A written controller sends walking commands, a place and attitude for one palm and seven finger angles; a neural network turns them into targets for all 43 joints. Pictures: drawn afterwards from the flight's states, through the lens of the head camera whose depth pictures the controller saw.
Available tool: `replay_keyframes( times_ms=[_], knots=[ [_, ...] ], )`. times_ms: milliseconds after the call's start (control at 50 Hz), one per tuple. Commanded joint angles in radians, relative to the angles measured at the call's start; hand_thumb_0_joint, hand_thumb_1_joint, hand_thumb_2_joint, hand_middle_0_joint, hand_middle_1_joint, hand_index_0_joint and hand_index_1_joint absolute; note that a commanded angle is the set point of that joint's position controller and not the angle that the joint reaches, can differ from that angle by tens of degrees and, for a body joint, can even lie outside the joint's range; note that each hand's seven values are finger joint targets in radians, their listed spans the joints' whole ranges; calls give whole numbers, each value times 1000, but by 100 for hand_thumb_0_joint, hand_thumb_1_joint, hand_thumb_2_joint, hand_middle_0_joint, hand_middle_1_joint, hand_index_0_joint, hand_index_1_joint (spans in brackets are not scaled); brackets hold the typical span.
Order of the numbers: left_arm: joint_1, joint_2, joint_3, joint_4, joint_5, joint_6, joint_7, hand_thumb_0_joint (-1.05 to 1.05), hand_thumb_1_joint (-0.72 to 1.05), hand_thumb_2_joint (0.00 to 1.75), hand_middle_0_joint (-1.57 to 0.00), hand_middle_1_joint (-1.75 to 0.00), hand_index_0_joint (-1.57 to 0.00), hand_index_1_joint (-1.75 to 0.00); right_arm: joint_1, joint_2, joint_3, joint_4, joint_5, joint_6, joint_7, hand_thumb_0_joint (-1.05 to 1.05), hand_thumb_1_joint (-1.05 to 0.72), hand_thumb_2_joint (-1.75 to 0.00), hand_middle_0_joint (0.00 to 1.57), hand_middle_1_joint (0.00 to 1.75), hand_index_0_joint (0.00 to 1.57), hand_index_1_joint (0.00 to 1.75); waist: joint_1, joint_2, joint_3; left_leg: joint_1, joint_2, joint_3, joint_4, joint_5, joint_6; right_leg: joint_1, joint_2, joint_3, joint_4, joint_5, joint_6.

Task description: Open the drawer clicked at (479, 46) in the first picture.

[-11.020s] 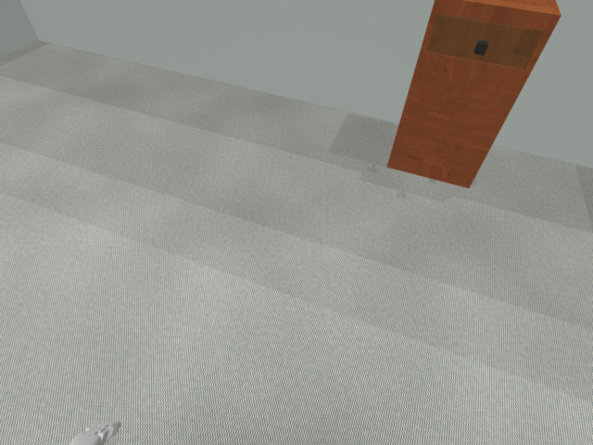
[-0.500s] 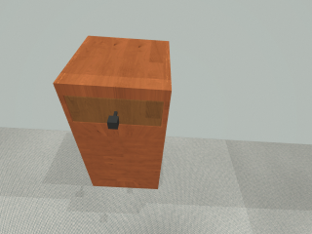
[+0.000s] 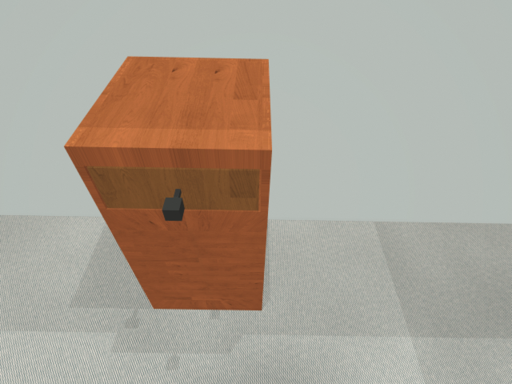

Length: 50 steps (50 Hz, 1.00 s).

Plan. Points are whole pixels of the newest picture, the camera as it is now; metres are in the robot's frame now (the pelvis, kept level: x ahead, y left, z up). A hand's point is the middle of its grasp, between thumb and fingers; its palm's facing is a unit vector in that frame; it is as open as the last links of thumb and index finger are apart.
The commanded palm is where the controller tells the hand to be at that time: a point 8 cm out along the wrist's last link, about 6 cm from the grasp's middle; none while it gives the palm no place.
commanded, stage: come to a stop and stand still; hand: left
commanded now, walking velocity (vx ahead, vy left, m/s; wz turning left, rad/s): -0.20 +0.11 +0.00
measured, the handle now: (175, 202) +0.51 +0.22 -0.07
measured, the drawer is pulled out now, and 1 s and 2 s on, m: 0.00 0.00 0.00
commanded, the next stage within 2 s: look again from close up in 1.32 s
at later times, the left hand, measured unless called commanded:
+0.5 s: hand out of the picture -0.02 +0.21 -0.18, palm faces +0.08 -0.98 -0.17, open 7.4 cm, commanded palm none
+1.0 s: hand out of the picture -0.03 +0.15 -0.17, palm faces +0.04 -0.99 -0.16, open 7.3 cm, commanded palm none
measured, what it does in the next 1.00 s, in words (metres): steps on the spot: right foot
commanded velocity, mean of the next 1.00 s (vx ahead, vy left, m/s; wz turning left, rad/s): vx -0.01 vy -0.02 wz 0.00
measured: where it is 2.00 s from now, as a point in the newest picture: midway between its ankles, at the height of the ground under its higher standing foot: outside the picture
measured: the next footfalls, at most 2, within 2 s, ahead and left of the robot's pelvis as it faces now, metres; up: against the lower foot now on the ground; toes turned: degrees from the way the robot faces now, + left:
right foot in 0.72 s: +0.01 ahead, -0.11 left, +0.00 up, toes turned -3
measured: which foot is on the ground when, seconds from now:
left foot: down 0.00-1.00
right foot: down 0.00-0.34, up 0.36-0.70, down 0.72-1.00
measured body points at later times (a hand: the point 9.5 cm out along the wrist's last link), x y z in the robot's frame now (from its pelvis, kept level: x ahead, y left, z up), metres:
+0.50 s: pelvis -0.01 +0.03 +0.01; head -0.02 +0.05 +0.46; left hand -0.02 +0.26 -0.16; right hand +0.03 -0.20 -0.14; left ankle -0.02 +0.10 -0.73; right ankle -0.05 -0.11 -0.70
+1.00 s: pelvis -0.02 -0.01 +0.01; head -0.02 -0.01 +0.46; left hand -0.03 +0.20 -0.15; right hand -0.06 -0.21 -0.16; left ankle -0.02 +0.10 -0.73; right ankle -0.03 -0.11 -0.73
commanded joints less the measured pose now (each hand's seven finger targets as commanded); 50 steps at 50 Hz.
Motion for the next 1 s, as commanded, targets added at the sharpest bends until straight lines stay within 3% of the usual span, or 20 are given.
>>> replay_keyframes(
  times_ms=[0,80,120,160,220,260,280,300,320,340,360,380,420,520,620,660,720,760,880,980],
  knots=[
    [70,88,5,-16,-13,-36,28,0,90,90,-20,-30,-20,-30,53,-29,7,-20,7,-24,-6,0,-90,-90,20,30,20,30,-6,-98,79,-117,52,-24,-92,288,11,96,-150,117,-82,679,-52],
    [69,145,30,-46,-12,-28,49,0,90,90,-20,-30,-20,-30,41,-64,-15,-37,10,-7,-9,0,-90,-90,20,30,20,30,12,-58,-20,-121,47,6,-1,435,-11,197,-181,122,21,979,-56],
    [64,173,46,-52,-7,-23,55,0,90,90,-20,-30,-20,-30,23,-60,-27,-57,8,6,-7,0,-90,-90,20,30,20,30,21,-125,-55,-174,22,34,97,234,-20,244,-250,160,9,1100,-92],
    [46,176,50,-59,4,-14,56,0,90,90,-20,-30,-20,-30,-30,-44,-34,-88,9,18,-5,0,-90,-90,20,30,20,30,35,-166,-45,-247,4,33,228,-87,-23,238,-331,217,-40,1124,-168],
    [-52,167,54,-92,15,5,53,0,90,90,-20,-30,-20,-30,-79,-31,-38,-110,10,27,4,0,-90,-90,20,30,20,30,16,-166,18,-228,15,8,200,-104,-20,114,-314,183,-90,846,-194],
    [-130,162,53,-121,10,16,46,0,90,90,-20,-30,-20,-30,1,-27,-40,-89,11,19,11,0,-90,-90,20,30,20,30,-37,-182,7,-65,17,33,-14,129,-16,-15,-242,120,-53,535,-123],
    [-134,138,50,-133,4,20,42,0,90,90,-20,-30,-20,-30,37,-50,-36,-75,5,8,12,0,-90,-90,20,30,20,30,-42,-110,-12,15,43,11,-84,259,-9,-73,-172,90,-6,336,-81],
    [-113,99,42,-140,-3,28,36,0,90,90,-20,-30,-20,-30,20,-102,-43,-82,-7,-3,11,0,-90,-90,20,30,20,30,-23,80,1,11,160,-139,-159,326,34,-152,-72,34,50,45,-24],
    [-98,62,34,-138,-6,28,35,0,90,90,-20,-30,-20,-30,-15,-155,-47,-98,-17,-5,11,0,-90,-90,20,30,20,30,-14,188,32,-97,271,-262,-273,231,98,-125,-16,0,133,-148,7],
    [-95,60,31,-121,-1,31,32,0,90,90,-20,-30,-20,-30,-85,-156,-42,-107,-19,-5,12,0,-90,-90,20,30,20,30,-1,150,54,-212,283,-274,-343,6,132,-47,-28,41,202,-189,-1],
    [-94,62,30,-110,5,38,26,0,90,90,-20,-30,-20,-30,-119,-153,-37,-117,-20,-12,10,0,-90,-90,20,30,20,30,8,189,93,-251,271,-292,-402,-128,126,-63,-39,62,248,-177,-2],
    [-90,74,29,-104,10,38,16,0,90,90,-20,-30,-20,-30,-134,-146,-32,-120,-21,-14,6,0,-90,-90,20,30,20,30,11,147,119,-244,266,-291,-413,-171,124,-87,-43,71,273,-155,-3],
    [-84,72,25,-91,12,35,2,0,90,90,-20,-30,-20,-30,-131,-150,-30,-112,-22,-15,2,0,-90,-90,20,30,20,30,7,92,140,-177,261,-262,-403,-127,127,-144,-44,68,278,-139,1],
    [-121,70,20,-109,10,31,-9,0,90,90,-20,-30,-20,-30,-41,-164,-36,-75,-23,-21,-11,0,-90,-90,20,30,20,30,-32,40,84,9,277,-207,-321,217,153,-168,-41,46,161,-155,12],
    [-89,71,26,-99,0,31,-4,0,90,90,-20,-30,-20,-30,-34,-164,-37,-45,-17,-19,-17,0,-90,-90,20,30,20,30,-13,82,16,26,246,-132,-203,557,128,-40,-22,23,-9,-33,7],
    [-53,84,26,-84,-2,22,2,0,90,90,-20,-30,-20,-30,-39,-146,-31,-38,-8,-21,-13,0,-90,-90,20,30,20,30,5,57,-11,-37,199,-95,-154,505,82,73,-28,34,-135,120,0],
    [-46,111,21,-65,-4,8,11,0,90,90,-20,-30,-20,-30,-51,-78,-11,-28,-3,-23,-2,0,-90,-90,20,30,20,30,4,-3,35,-143,102,-21,-152,240,24,112,-118,110,-135,256,-44],
    [-66,104,16,-58,-3,3,12,0,90,90,-20,-30,-20,-30,-44,-71,-8,-14,-4,-15,3,0,-90,-90,20,30,20,30,-5,-81,59,-117,94,-20,-160,190,18,62,-95,105,-140,200,-41],
    [-49,87,-4,-32,-12,-11,22,0,90,90,-20,-30,-20,-30,-19,-47,9,26,-1,-10,10,0,-90,-90,20,30,20,30,-2,-47,124,-92,89,-16,-193,183,11,10,-94,114,-210,118,-31],
    [-20,77,-9,-22,-12,-19,27,0,90,90,-20,-30,-20,-30,-9,-37,10,35,-1,-8,11,0,-90,-90,20,30,20,30,-3,-43,109,-67,85,-10,-185,191,7,4,-94,122,-233,110,-33]
  ],
)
